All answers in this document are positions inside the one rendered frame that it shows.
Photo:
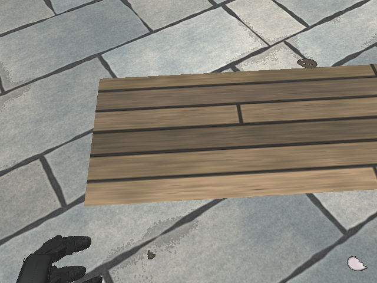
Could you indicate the robot left hand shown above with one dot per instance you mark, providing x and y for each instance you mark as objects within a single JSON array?
[{"x": 37, "y": 268}]

